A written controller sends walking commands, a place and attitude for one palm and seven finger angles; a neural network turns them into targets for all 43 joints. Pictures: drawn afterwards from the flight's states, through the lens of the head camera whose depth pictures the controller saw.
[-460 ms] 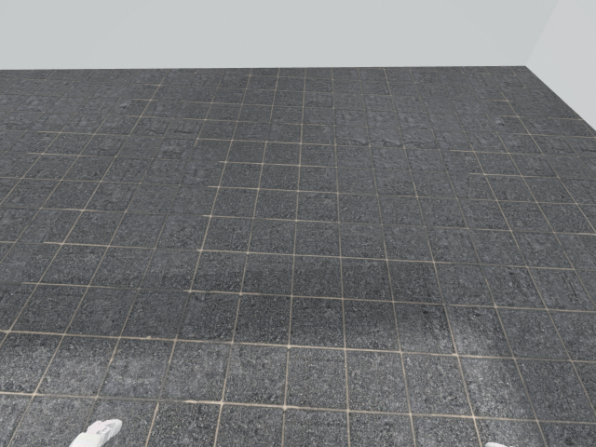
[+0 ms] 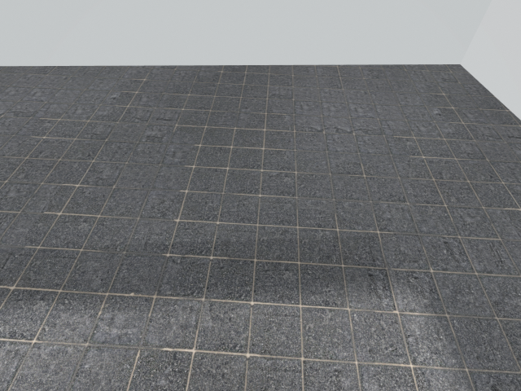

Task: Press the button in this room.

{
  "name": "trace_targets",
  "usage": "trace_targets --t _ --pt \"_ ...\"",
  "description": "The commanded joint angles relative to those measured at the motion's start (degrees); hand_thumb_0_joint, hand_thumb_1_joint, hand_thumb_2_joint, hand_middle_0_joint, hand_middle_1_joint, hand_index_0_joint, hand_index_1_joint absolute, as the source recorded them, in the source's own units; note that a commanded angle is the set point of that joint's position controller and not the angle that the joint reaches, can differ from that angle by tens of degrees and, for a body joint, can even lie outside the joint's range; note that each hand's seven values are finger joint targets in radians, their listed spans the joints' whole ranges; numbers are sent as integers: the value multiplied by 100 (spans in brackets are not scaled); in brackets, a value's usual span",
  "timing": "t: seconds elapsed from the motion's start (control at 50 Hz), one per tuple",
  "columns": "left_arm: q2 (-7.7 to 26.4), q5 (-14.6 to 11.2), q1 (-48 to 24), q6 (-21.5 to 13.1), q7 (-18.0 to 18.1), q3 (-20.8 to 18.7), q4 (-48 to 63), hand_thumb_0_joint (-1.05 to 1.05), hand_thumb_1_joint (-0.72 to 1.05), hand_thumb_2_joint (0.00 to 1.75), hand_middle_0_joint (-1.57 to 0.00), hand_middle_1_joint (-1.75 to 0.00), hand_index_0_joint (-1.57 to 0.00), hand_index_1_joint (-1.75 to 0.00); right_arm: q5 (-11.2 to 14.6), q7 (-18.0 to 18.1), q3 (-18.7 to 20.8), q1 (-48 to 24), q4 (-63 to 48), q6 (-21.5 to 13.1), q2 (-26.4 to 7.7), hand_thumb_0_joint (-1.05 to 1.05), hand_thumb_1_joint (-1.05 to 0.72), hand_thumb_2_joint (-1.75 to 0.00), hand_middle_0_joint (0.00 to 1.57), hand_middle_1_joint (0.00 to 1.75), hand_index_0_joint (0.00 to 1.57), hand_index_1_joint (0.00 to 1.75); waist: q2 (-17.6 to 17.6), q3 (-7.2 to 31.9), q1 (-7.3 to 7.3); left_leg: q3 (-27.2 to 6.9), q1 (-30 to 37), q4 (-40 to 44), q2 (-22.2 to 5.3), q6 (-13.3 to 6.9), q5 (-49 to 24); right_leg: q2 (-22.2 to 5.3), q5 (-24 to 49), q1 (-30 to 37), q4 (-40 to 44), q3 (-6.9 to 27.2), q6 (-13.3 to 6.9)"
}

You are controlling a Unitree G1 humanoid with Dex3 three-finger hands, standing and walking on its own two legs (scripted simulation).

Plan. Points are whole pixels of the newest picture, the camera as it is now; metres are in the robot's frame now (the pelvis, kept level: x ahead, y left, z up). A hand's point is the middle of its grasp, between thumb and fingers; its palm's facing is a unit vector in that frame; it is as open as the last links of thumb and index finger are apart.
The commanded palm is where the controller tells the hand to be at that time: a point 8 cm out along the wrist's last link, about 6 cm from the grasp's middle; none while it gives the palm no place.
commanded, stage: stand and wait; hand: left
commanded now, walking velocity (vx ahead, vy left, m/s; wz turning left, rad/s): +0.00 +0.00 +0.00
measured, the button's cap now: out of the picture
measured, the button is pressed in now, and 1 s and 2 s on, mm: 0 0 0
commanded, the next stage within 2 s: turn or walk to find it in 0.44 s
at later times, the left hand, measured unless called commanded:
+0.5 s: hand out of the picture +0.05 +0.23 -0.15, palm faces -0.03 -0.94 -0.34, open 7.4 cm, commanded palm none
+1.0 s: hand out of the picture +0.01 +0.21 -0.18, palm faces +0.13 -0.96 -0.24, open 7.4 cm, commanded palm none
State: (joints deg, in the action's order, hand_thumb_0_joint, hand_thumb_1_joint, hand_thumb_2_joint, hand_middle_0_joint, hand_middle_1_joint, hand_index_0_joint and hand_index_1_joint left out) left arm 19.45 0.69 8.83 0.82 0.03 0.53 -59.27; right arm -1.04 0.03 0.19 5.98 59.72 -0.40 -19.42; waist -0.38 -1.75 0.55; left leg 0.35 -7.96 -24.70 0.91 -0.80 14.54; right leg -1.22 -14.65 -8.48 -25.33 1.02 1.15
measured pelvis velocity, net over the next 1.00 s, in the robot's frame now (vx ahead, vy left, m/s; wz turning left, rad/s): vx -0.04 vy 0.00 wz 0.14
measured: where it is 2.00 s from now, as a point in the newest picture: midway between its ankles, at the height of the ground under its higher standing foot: outside the picture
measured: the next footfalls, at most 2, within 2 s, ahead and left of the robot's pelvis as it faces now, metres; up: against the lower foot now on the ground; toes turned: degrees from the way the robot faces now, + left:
right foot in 1.16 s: -0.02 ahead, -0.14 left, +0.00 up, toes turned +13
left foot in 1.60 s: -0.11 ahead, +0.08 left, +0.00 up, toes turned +30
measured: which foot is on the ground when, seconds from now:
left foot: down 0.00-1.00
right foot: down 0.00-0.82, up 0.84-1.00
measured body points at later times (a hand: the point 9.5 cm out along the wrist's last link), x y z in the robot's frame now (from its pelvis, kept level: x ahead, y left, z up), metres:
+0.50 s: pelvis -0.02 -0.01 +0.00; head -0.03 -0.02 +0.45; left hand +0.06 +0.28 -0.13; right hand +0.05 -0.31 -0.13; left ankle -0.01 +0.11 -0.74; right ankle -0.01 -0.13 -0.74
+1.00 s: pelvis -0.04 +0.00 -0.01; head +0.00 +0.01 +0.44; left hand +0.00 +0.26 -0.16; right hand +0.02 -0.24 -0.15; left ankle -0.01 +0.11 -0.74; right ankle -0.06 -0.14 -0.69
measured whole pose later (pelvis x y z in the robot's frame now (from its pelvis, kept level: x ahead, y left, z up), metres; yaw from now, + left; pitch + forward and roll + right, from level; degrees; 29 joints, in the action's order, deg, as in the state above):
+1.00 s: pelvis -0.04 +0.00 -0.01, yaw +8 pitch +1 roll -1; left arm 13.5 0.6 9.4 3.4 1.4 -1.5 -55.0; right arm -1.4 0.0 1.2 13.6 56.6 1.8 -10.3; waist -0.4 -4.4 -1.1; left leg -6.8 -19.1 -29.5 3.3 -1.3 11.2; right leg -0.6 -28.4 -22.9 -53.7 -0.6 2.5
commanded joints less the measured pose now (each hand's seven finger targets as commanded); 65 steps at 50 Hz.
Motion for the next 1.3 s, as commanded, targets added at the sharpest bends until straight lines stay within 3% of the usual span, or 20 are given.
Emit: trace_targets --t 0.0,0.46,0.52,0.6,0.7,0.74,0.78,0.8,0.82,0.84,0.92,1.02,1.06,1.1,1.12,1.14,1.16,1.18,1.22,1.28 --pt "1172 -4 -386 -195 64 -268 350 0 90 90 -20 -30 -20 -30 38 97 266 -344 -332 -180 -1199 0 -90 -90 20 30 20 30 88 384 -56 -548 68 528 -734 -154 -1164 -555 1046 25 421 393 -264" --pt "1230 -1 -393 -208 49 -267 100 0 90 90 -20 -30 -20 -30 39 52 224 -122 25 -151 -1231 0 -90 -90 20 30 20 30 12 120 -47 -675 -226 696 -725 -105 -493 -580 163 -182 742 521 -267" --pt "934 -2 -215 -122 87 -249 126 0 90 90 -20 -30 -20 -30 29 33 169 26 -17 -68 -894 0 -90 -90 20 30 20 30 -10 126 -29 -685 -446 451 -695 -74 -675 -624 213 -195 541 430 -202" --pt "645 6 20 17 137 -221 213 0 90 90 -20 -30 -20 -30 9 10 113 300 -115 82 -470 0 -90 -90 20 30 20 30 -196 50 -32 -618 -912 30 -538 11 -567 -831 16 -326 433 473 -201" --pt "785 36 47 50 180 -335 535 0 90 90 -20 -30 -20 -30 16 4 233 610 -320 183 -344 0 -90 -90 20 30 20 30 -800 276 -90 -270 -926 -1122 -271 83 -220 -1501 249 -613 497 680 -625" --pt "714 51 -46 48 205 -355 682 0 90 90 -20 -30 -20 -30 30 -8 274 804 -365 180 -268 0 -90 -90 20 30 20 30 -740 389 -191 -275 -779 -1024 -317 78 -230 -1528 653 -680 126 477 -655" --pt "527 38 -50 83 196 -350 799 0 90 90 -20 -30 -20 -30 8 -23 309 874 -414 153 -359 0 -90 -90 20 30 20 30 -11 370 -211 -906 -642 -424 -640 -100 -1009 -969 239 -1012 -646 -144 -285" --pt "306 12 -84 100 188 -329 856 0 90 90 -20 -30 -20 -30 -32 -15 358 934 -469 128 -571 0 -90 -90 20 30 20 30 957 255 -268 -1958 -772 251 -1138 -430 -1300 -299 -429 -1202 -1523 -563 28" --pt "220 6 -154 92 195 -307 939 0 90 90 -20 -30 -20 -30 -27 16 413 1010 -498 99 -719 0 -90 -90 20 30 20 30 1477 142 -283 -2867 -700 815 -1648 -894 -1708 35 -1529 -1548 -2461 -496 121" --pt "200 21 -92 100 216 -339 938 0 90 90 -20 -30 -20 -30 -11 70 442 1034 -511 87 -704 0 -90 -90 20 30 20 30 1407 216 -259 -3035 -540 878 -1727 -1133 -1921 -53 -1797 -1743 -3113 -111 78" --pt "-20 5 62 68 164 -362 879 0 90 90 -20 -30 -20 -30 -17 146 471 852 -646 87 -517 0 -90 -90 20 30 20 30 888 514 -146 -2389 -184 448 -1310 -1059 -2097 -106 -1417 -1873 -3135 4 133" --pt "-254 -50 91 46 166 -359 982 0 90 90 -20 -30 -20 -30 -41 151 564 1102 -655 150 -478 0 -90 -90 20 30 20 30 862 765 -265 -2576 124 280 -1115 -1004 -2504 151 -1353 -1376 -1810 -87 159" --pt "-240 -67 325 46 179 -387 945 0 90 90 -20 -30 -20 -30 -36 119 600 1013 -704 184 -468 0 -90 -90 20 30 20 30 973 841 -180 -2536 -79 215 -917 -837 -2331 255 -977 -874 -1091 -162 146" --pt "-127 -60 751 16 206 -450 854 0 90 90 -20 -30 -20 -30 7 80 610 814 -828 221 -358 0 -90 -90 20 30 20 30 772 786 43 -2340 -989 9 -601 -484 -1312 160 -43 252 168 -213 114" --pt "201 3 914 -18 232 -525 821 0 90 90 -20 -30 -20 -30 51 40 590 764 -889 237 -121 0 -90 -90 20 30 20 30 16 724 120 -1845 -1933 -569 -231 -158 -283 -519 -46 1029 672 326 -77" --pt "711 103 894 -53 264 -633 881 0 90 90 -20 -30 -20 -30 50 37 547 728 -1046 235 244 0 -90 -90 20 30 20 30 -1602 354 170 -641 -3119 -2058 500 270 1213 -2148 -358 1121 1175 2052 -628" --pt "677 53 696 -41 266 -565 1011 0 90 90 -20 -30 -20 -30 -45 41 620 451 -1081 240 -58 0 -90 -90 20 30 20 30 -1308 104 223 -668 -2858 -3100 263 249 1641 -2541 217 -17 1171 2094 -923" --pt "452 63 304 -85 282 -550 1109 0 90 90 -20 -30 -20 -30 -55 0 638 586 -995 292 -54 0 -90 -90 20 30 20 30 -1119 -52 -33 -842 -2692 -3632 103 225 1264 -2181 210 -443 1204 1576 -906" --pt "219 50 -66 -101 266 -474 1183 0 90 90 -20 -30 -20 -30 -23 -63 638 831 -757 357 40 0 -90 -90 20 30 20 30 -779 -296 -288 -566 -2471 -4298 -14 276 794 -1682 675 -772 1001 916 -817" --pt "108 52 261 -163 231 -437 1125 0 90 90 -20 -30 -20 -30 -13 -86 579 845 -676 367 143 0 -90 -90 20 30 20 30 -792 -260 -207 -259 -2541 -4483 -57 406 406 -1406 1459 -356 737 229 -787"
